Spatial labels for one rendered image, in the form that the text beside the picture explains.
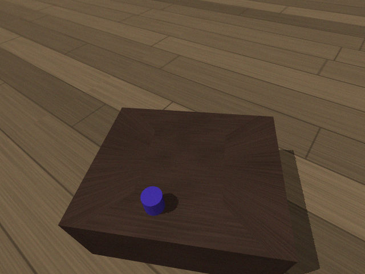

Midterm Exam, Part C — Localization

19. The can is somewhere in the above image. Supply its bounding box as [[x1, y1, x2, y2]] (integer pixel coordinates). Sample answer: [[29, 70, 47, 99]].
[[140, 186, 165, 216]]

